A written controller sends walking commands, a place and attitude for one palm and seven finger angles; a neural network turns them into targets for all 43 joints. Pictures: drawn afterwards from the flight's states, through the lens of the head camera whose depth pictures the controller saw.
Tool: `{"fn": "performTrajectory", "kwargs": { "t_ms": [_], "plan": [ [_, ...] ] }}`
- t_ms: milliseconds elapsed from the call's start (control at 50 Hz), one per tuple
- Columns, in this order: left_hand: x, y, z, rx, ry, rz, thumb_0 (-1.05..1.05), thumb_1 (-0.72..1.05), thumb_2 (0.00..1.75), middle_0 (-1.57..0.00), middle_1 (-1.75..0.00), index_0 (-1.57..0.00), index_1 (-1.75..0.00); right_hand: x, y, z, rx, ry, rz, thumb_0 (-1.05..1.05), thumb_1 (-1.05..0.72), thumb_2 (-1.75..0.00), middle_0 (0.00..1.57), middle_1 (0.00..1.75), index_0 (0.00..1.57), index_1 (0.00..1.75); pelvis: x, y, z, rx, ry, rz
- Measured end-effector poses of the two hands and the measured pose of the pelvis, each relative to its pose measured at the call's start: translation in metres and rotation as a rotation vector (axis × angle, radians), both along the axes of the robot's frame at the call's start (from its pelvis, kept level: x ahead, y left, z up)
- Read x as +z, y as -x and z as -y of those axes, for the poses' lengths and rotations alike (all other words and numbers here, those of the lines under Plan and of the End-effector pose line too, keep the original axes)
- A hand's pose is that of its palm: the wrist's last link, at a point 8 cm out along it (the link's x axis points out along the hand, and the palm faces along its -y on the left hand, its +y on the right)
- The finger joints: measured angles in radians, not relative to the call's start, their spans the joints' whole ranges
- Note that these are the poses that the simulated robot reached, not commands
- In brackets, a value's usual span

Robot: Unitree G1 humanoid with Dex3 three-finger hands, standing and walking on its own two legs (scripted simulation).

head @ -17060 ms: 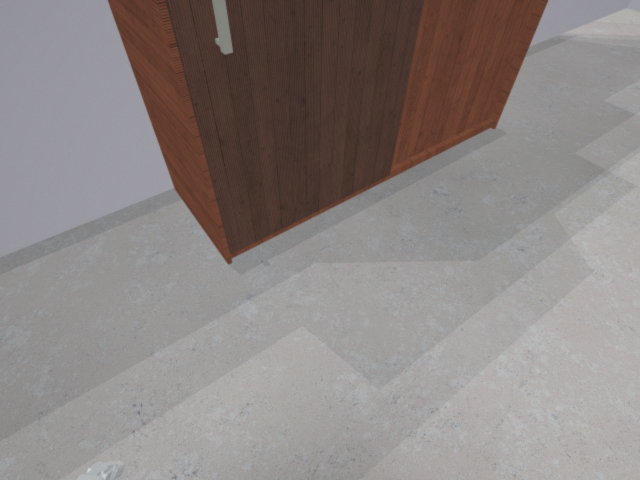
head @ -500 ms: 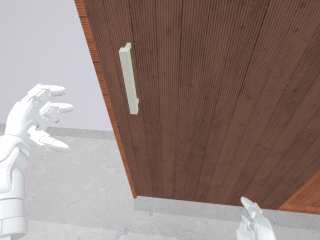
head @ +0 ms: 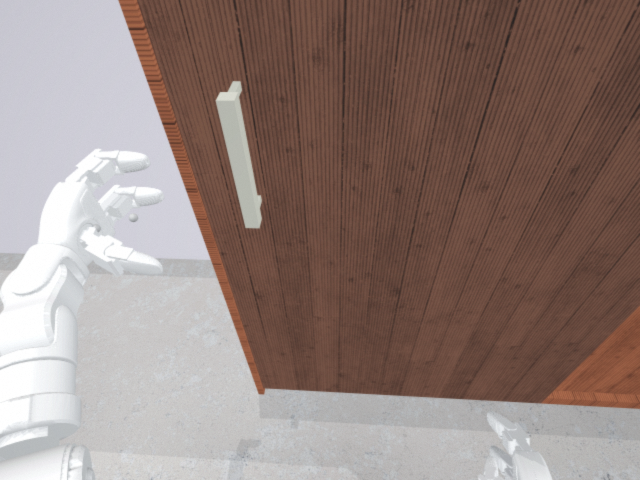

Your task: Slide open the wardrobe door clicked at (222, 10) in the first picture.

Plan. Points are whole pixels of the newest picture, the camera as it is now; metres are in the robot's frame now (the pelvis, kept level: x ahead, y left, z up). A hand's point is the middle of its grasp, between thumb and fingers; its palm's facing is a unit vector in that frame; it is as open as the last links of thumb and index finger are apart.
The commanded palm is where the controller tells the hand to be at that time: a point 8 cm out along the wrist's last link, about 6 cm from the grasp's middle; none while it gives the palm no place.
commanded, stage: move the hooked fingers beside the handle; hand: left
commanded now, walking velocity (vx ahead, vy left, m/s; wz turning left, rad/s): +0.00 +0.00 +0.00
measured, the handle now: (245, 160) +0.50 +0.15 +0.16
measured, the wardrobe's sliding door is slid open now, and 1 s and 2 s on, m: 0.00 0.00 0.00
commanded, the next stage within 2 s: feel for the door with the fingertips in 1.60 s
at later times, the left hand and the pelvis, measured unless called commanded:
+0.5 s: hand (168, 190) +0.40 +0.22 +0.17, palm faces +0.04 -1.00 -0.02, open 13.9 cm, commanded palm +0.38 +0.27 +0.17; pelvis +0.00 +0.00 +0.00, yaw +0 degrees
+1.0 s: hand (193, 176) +0.44 +0.21 +0.17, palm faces +0.04 -1.00 +0.00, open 13.9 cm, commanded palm +0.42 +0.26 +0.17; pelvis +0.01 +0.00 +0.00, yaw -1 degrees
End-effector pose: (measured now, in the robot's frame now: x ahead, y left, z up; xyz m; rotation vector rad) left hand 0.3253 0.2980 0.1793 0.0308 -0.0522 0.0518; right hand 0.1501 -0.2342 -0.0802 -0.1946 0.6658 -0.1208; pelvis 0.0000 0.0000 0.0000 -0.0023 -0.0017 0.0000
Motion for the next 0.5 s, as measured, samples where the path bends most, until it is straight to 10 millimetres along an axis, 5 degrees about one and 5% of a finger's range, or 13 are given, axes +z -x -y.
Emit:
{"fn": "performTrajectory", "kwargs": {
  "t_ms": [500],
  "plan": [
    [-0.005, -0.056, 0.021, -0.011, 0.016, -0.038, -0.02, -0.5, 0.3, -0.3, -1.2, -0.3, -1.2, -0.012, 0.026, 0.012, -0.056, 0.02, -0.122, 0.02, -0.91, -0.89, 0.2, 0.3, 0.2, 0.3, 0.0, -0.003, 0.0, -0.002, 0.001, -0.037]
  ]
}}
